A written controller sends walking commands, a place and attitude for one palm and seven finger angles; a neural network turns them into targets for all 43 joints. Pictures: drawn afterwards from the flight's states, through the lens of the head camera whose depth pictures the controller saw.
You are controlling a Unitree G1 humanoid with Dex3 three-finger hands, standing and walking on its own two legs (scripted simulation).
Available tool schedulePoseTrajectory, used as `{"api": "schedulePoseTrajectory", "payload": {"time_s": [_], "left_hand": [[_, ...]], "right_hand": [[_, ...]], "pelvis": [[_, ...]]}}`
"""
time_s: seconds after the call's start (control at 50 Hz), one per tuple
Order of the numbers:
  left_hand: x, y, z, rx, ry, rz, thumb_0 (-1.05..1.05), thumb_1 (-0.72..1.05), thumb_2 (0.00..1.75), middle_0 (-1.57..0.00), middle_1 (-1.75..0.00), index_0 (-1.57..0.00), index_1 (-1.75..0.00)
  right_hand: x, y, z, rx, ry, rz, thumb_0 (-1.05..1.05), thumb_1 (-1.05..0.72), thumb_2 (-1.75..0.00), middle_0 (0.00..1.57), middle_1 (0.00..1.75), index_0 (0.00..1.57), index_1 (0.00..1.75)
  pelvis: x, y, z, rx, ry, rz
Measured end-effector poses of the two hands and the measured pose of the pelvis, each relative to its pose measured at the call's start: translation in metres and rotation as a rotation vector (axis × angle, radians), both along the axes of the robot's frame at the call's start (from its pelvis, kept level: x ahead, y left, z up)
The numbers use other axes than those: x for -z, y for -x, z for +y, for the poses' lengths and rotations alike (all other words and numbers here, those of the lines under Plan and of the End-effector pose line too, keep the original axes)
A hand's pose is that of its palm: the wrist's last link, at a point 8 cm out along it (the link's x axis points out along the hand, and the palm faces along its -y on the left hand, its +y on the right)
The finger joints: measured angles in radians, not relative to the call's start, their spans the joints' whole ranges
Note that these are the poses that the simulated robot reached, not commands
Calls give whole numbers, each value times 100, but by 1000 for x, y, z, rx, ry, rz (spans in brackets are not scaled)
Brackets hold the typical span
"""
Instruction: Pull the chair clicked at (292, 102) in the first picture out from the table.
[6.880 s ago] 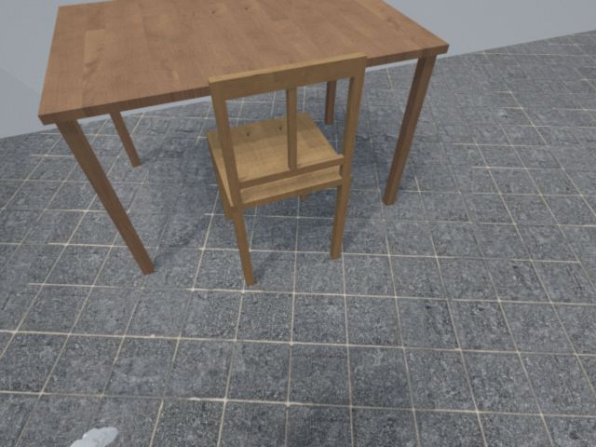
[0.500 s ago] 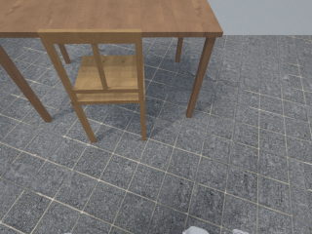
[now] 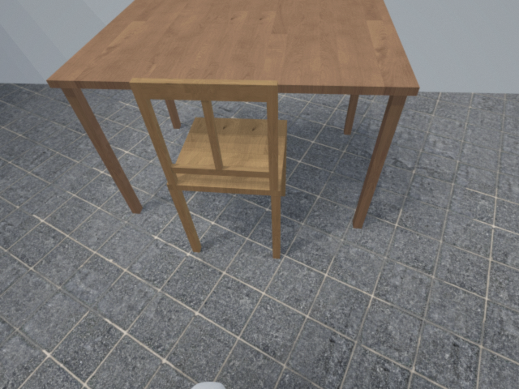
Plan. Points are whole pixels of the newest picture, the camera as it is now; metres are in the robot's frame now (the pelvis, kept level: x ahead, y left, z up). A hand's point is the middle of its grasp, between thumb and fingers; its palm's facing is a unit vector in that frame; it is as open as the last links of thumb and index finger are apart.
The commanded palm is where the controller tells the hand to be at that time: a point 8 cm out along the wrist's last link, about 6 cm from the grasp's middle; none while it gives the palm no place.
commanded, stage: take the last steps up to it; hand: left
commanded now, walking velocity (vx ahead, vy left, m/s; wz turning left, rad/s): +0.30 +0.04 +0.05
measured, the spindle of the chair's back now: (213, 136) +0.79 +0.21 -0.11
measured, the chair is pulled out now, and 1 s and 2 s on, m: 0.00 0.00 0.00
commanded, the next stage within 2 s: come to a stop and stand still in 0.80 s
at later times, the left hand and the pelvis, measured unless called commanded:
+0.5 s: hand (137, 375) +0.17 +0.26 -0.18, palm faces +0.03 -0.98 -0.17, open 7.4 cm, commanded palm none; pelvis +0.13 +0.07 +0.00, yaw -1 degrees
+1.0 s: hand (176, 294) +0.33 +0.23 -0.18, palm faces +0.03 -0.98 -0.20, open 7.2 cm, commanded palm none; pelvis +0.30 +0.04 -0.01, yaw -2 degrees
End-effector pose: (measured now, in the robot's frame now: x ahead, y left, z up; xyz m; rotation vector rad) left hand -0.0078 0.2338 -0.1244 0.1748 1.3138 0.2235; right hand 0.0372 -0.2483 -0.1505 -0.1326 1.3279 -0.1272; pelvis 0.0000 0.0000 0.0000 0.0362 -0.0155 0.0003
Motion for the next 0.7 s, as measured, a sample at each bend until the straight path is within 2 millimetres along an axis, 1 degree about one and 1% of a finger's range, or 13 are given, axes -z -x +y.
{"api": "schedulePoseTrajectory", "payload": {"time_s": [0.04, 0.1, 0.16, 0.22, 0.26, 0.3, 0.34, 0.42, 0.48, 0.54, 0.6, 0.66, 0.7], "left_hand": [[3, 20, 5, -35, 11, 53, 1, 91, 90, -20, -30, -20, -30], [7, 48, 13, -83, 35, 141, 1, 91, 90, -20, -30, -20, -30], [15, 68, 23, -124, 65, 230, 1, 91, 90, -20, -30, -20, -30], [29, 73, 37, -138, 96, 308, 1, 91, 90, -20, -30, -20, -30], [33, 60, 46, -119, 103, 329, 1, 91, 90, -20, -30, -20, -30], [33, 33, 55, -95, 104, 301, 1, 91, 90, -20, -30, -20, -30], [31, -4, 63, -65, 102, 241, 1, 91, 90, -19, -30, -20, -30], [28, -87, 73, -13, 90, 89, 1, 91, 90, -19, -30, -20, -30], [24, -150, 73, 26, 81, -12, 1, 91, 90, -19, -30, -20, -30], [19, -211, 68, 73, 72, -87, 1, 91, 90, -19, -30, -20, -30], [15, -269, 57, 126, 59, -142, 1, 91, 90, -19, -30, -20, -30], [15, -321, 42, 175, 43, -192, 1, 91, 90, -19, -30, -20, -30], [20, -345, 34, 184, 31, -233, 1, 91, 90, -19, -30, -20, -30]], "right_hand": [[-3, -17, 8, -28, 2, -18, 1, -91, -90, 20, 30, 20, 29], [-8, -49, 25, -69, 5, -61, 1, -91, -90, 20, 30, 20, 29], [-12, -85, 49, -104, 10, -121, 1, -91, -90, 20, 30, 20, 29], [-8, -113, 72, -112, 28, -195, 0, -91, -90, 20, 30, 20, 29], [-9, -116, 84, -94, 29, -209, 0, -91, -90, 20, 30, 20, 29], [-10, -111, 93, -60, 27, -192, 0, -91, -90, 20, 30, 20, 29], [-14, -105, 91, -4, 54, -179, -2, -95, -90, 20, 30, 20, 30], [-14, -86, 88, 28, 66, -79, -2, -96, -90, 20, 30, 20, 30], [-11, -69, 90, 56, 54, 13, -1, -94, -90, 20, 30, 20, 30], [-5, -55, 94, 92, 29, 101, -1, -93, -90, 20, 30, 20, 29], [1, -47, 95, 132, -2, 180, 0, -92, -90, 20, 30, 20, 29], [10, -49, 93, 166, -32, 249, 0, -92, -90, 20, 30, 20, 29], [19, -57, 88, 175, -49, 285, 0, -91, -90, 20, 30, 20, 29]], "pelvis": [[0, -6, 6, -9, 4, 0], [1, -16, 18, -15, 12, 1], [5, -31, 35, -15, 24, 1], [18, -47, 54, -9, 45, 0], [19, -56, 62, 4, 36, -9], [14, -66, 67, 12, 35, -11], [10, -77, 72, 15, 31, -10], [4, -100, 76, 17, 24, -5], [3, -119, 75, 17, 18, -5], [5, -140, 71, 19, 13, -5], [9, -164, 62, 26, 11, -3], [18, -193, 48, 33, 13, -2], [27, -209, 39, 31, 16, -5]]}}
